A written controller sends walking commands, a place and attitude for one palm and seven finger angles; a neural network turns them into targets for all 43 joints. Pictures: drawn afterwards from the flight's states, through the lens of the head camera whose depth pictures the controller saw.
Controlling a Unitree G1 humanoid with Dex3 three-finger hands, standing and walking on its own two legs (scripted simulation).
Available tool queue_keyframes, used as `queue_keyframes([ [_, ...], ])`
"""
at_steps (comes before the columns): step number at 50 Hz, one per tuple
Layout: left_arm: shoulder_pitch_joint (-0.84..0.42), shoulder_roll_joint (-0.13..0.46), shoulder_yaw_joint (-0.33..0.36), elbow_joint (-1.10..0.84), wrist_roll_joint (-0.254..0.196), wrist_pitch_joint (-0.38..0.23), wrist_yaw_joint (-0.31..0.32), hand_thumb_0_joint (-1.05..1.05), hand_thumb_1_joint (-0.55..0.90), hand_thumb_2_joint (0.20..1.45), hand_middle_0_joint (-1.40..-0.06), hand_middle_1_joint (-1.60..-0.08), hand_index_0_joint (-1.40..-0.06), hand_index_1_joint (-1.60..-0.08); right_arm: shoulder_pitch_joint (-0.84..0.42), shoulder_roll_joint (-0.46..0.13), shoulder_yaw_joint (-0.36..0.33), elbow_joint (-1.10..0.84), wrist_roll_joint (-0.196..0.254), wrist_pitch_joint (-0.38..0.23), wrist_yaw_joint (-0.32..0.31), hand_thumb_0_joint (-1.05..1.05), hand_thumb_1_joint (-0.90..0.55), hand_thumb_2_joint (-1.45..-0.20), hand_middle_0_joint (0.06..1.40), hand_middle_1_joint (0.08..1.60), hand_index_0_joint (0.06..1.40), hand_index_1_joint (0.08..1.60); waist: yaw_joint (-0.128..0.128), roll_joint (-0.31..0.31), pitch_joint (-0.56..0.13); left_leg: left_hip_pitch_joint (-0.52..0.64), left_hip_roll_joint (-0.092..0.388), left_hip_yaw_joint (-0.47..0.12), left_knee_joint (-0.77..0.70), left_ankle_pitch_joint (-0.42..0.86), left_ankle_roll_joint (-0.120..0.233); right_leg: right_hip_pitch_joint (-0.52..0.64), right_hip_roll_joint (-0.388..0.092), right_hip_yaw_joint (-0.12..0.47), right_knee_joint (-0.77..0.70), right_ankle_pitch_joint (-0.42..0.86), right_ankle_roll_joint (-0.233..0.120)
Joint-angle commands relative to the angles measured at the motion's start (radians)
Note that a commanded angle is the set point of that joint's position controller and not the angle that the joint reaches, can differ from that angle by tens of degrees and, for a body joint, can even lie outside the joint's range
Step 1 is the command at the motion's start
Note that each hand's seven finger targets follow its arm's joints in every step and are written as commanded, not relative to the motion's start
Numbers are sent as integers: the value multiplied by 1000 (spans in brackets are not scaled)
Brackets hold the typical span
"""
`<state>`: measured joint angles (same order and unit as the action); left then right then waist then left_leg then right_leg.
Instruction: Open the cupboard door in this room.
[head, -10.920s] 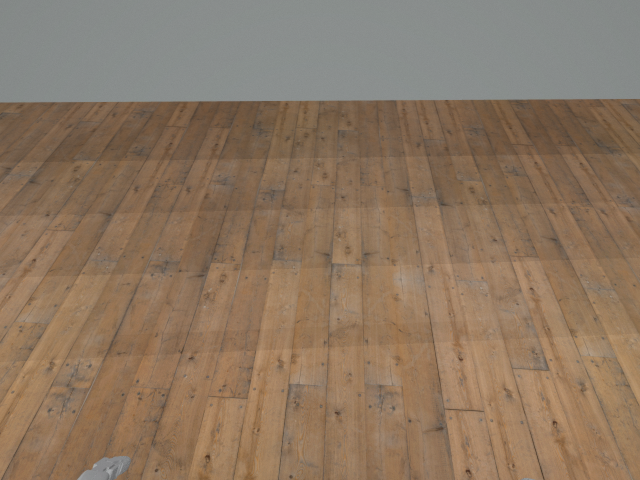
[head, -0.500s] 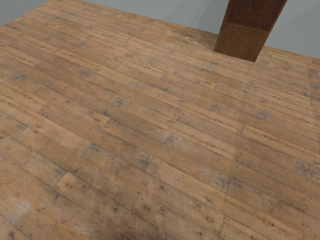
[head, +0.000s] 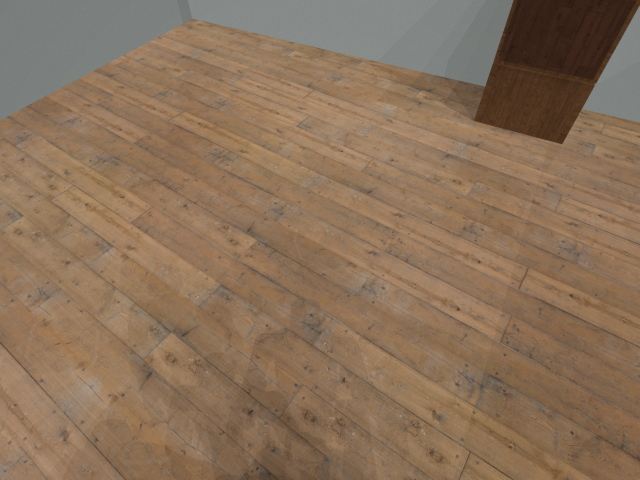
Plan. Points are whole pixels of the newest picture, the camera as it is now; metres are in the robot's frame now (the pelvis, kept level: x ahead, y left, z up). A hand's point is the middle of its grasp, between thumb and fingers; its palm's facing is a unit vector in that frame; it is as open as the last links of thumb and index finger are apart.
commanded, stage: stand and wait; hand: left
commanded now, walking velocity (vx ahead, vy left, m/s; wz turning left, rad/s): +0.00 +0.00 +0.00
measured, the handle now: out of the picture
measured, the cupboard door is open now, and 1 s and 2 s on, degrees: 0 0 0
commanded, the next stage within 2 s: turn or walk to find it in 0.70 s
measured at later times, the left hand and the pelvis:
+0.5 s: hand out of the picture -0.03 +0.21 -0.18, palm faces +0.02 -0.99 -0.17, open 7.3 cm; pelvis -0.01 +0.04 +0.00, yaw -1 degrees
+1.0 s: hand out of the picture +0.02 +0.21 -0.18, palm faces +0.07 -0.97 -0.21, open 7.3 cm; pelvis +0.00 +0.03 +0.00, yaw +2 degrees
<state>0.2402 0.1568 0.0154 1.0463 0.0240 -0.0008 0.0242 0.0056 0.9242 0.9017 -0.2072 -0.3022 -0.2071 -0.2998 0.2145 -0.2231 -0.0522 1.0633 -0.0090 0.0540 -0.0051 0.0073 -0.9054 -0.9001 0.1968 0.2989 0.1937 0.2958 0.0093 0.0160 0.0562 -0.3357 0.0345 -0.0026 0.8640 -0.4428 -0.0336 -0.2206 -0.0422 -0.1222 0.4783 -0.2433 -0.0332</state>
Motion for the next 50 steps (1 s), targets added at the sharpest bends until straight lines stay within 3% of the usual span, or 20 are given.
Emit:
queue_keyframes([
  [1,70,201,44,-11,4,-15,11,0,900,900,-200,-300,-200,-300,-2,-23,3,-46,3,-33,-10,0,-900,-900,200,300,200,300,28,-162,-69,8,4,33,-210,7,0,113,-250,230,-143,343,-125],
  [3,45,193,38,-2,-6,-14,12,0,900,900,-200,-300,-200,-300,58,-17,10,-14,5,-46,-15,0,-900,-900,200,300,200,300,-4,-144,-114,150,-2,41,-417,172,4,87,-210,198,-90,326,-78],
  [4,39,172,34,1,-13,-12,11,0,900,900,-200,-300,-200,-300,81,-31,9,2,8,-55,-15,0,-900,-900,200,300,200,300,-11,-100,-128,242,18,11,-505,273,13,36,-174,172,-47,272,-39],
  [5,54,137,28,-2,-19,-8,10,0,900,900,-200,-300,-200,-300,92,-73,4,4,2,-68,-19,0,-900,-900,200,300,200,300,-10,28,-148,303,116,-86,-531,381,44,-29,-112,118,3,174,5],
  [6,62,102,17,-4,-21,-3,8,0,900,900,-200,-300,-200,-300,67,-114,1,-4,-4,-71,-24,0,-900,-900,200,300,200,300,6,129,-127,264,222,-182,-538,476,95,-53,-66,65,20,53,42],
  [7,56,89,11,11,-15,1,8,0,900,900,-200,-300,-200,-300,16,-119,4,-7,-5,-64,-25,0,-900,-900,200,300,200,300,20,128,-86,177,243,-170,-558,426,118,-10,-53,55,5,-37,56],
  [9,39,93,4,43,-9,9,4,0,900,900,-200,-300,-200,-300,-15,-83,14,4,-1,-67,-33,0,-900,-900,200,300,200,300,19,176,-12,106,183,-126,-594,398,102,36,-57,51,0,2,63],
  [13,92,95,-7,93,-7,4,2,0,900,900,-200,-300,-200,-300,20,-52,22,21,2,-69,-35,0,-900,-900,200,300,200,300,16,69,35,95,120,-64,-574,299,65,63,-81,84,-100,116,54],
  [15,90,96,-10,104,-7,3,2,0,900,900,-200,-300,-200,-300,34,-48,24,25,2,-67,-34,0,-900,-900,200,300,200,300,10,30,58,92,108,-59,-589,222,60,48,-84,94,-124,98,51],
  [19,89,98,-12,106,-8,-3,3,0,900,900,-200,-300,-200,-300,61,-52,26,31,4,-71,-31,0,-900,-900,200,300,200,300,2,-7,44,116,102,-49,-594,217,57,49,-90,99,-142,96,48],
  [28,92,103,-10,104,-12,-13,7,0,900,900,-200,-300,-200,-300,94,-52,31,48,3,-87,-32,0,-900,-900,200,300,200,300,5,1,-6,157,95,-30,-583,329,57,81,-99,101,-133,164,41],
  [35,80,110,-4,97,-13,-16,10,0,900,900,-200,-300,-200,-300,125,-46,29,66,4,-91,-33,0,-900,-900,200,300,200,300,4,-12,1,142,94,-28,-576,352,58,101,-102,98,-128,180,33],
  [38,80,98,-2,88,-16,-9,15,0,900,900,-200,-300,-200,-300,136,-21,32,68,2,-81,-30,0,-900,-900,200,300,200,300,5,-13,13,105,88,-31,-549,370,53,106,-108,79,-94,180,40],
  [44,57,120,21,45,-13,4,18,0,900,900,-200,-300,-200,-300,114,-48,12,34,0,-60,-24,0,-900,-900,200,300,200,300,10,22,-3,29,97,-78,-492,396,67,89,-114,41,-6,157,43],
  [50,50,124,23,30,-9,-2,18,0,900,900,-200,-300,-200,-300,121,-23,11,17,-3,-57,-22,0,-900,-900,200,300,200,300,-1,-44,-41,34,60,-51,-427,343,54,76,-154,79,-35,146,21],
])
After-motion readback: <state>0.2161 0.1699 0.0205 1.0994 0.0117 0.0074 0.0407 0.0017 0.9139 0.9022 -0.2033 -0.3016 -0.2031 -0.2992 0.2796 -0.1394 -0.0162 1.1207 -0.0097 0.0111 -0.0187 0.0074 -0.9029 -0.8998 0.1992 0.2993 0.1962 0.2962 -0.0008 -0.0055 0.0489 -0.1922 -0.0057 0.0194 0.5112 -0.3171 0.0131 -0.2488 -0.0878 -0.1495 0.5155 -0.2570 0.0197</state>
